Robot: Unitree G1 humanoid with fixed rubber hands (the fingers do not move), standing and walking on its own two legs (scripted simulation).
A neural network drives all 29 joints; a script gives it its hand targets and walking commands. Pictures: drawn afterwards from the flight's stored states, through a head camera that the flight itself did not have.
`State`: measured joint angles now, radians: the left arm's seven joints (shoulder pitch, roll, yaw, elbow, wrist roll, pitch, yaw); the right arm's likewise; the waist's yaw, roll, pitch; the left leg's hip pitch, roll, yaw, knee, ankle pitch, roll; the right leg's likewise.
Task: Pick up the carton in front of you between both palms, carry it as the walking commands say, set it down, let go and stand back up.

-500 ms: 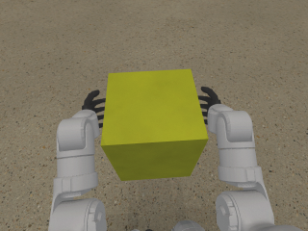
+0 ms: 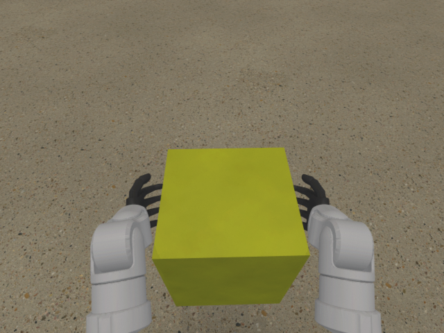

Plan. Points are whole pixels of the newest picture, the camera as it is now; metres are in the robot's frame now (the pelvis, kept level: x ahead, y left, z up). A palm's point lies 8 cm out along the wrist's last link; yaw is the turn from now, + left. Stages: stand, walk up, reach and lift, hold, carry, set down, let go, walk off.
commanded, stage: carry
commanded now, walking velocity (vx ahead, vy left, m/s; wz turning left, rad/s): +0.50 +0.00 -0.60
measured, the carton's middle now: (227, 231) +0.30 +0.01 +0.00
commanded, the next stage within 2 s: none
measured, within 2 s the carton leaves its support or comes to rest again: neither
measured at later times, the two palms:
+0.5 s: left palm (202, 96) +0.60 +0.07 +0.09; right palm (332, 129) +0.48 -0.21 +0.10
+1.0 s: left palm (288, 49) +0.85 -0.18 +0.08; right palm (391, 84) +0.68 -0.43 +0.07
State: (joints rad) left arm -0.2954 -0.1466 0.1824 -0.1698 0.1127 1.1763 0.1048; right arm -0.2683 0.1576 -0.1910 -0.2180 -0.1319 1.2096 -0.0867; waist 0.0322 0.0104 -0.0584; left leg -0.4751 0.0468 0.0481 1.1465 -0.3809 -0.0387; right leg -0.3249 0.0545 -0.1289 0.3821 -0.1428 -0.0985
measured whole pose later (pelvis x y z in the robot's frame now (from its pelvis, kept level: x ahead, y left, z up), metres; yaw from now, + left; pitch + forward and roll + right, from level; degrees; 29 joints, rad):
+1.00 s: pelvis +0.55 -0.16 +0.01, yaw -35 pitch +4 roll +0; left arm -0.13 -0.13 0.11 -0.32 0.11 1.16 0.09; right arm -0.12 0.13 -0.07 -0.34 -0.12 1.19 -0.08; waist 0.02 0.02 -0.06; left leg -0.59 0.15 0.06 0.83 -0.31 -0.10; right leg -0.20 0.08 -0.05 0.33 -0.21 -0.10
